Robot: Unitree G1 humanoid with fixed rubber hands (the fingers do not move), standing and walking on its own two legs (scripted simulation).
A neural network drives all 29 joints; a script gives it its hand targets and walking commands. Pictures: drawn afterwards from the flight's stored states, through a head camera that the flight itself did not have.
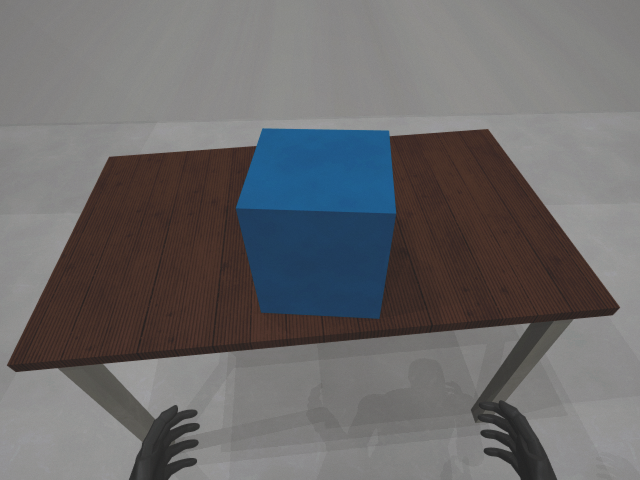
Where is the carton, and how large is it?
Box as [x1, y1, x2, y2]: [236, 128, 395, 318]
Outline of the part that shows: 262,128 236,206 236,211 261,312 379,318 395,217 388,131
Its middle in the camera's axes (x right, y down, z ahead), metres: +0.01 -0.02 +0.66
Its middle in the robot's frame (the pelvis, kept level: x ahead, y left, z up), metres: +0.52 +0.03 +0.01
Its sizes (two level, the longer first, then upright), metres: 0.210 0.200 0.250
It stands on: a table, 0.66 m high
